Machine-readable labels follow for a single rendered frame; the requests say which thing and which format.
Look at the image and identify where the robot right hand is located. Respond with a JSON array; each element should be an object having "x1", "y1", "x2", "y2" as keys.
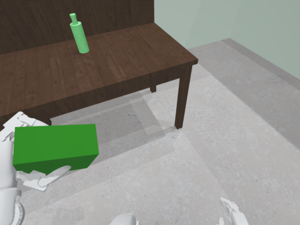
[{"x1": 217, "y1": 197, "x2": 249, "y2": 225}]

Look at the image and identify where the robot left thigh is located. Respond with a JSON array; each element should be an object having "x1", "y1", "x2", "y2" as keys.
[{"x1": 109, "y1": 214, "x2": 140, "y2": 225}]

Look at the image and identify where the table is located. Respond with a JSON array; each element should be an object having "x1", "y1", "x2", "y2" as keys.
[{"x1": 0, "y1": 0, "x2": 198, "y2": 175}]

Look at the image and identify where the sponge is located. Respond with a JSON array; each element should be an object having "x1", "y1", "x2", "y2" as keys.
[{"x1": 13, "y1": 124, "x2": 99, "y2": 174}]

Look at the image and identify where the robot left hand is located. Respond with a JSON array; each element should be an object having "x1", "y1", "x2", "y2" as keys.
[{"x1": 0, "y1": 112, "x2": 71, "y2": 192}]

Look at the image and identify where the left robot forearm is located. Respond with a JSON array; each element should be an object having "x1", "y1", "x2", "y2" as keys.
[{"x1": 0, "y1": 187, "x2": 25, "y2": 225}]

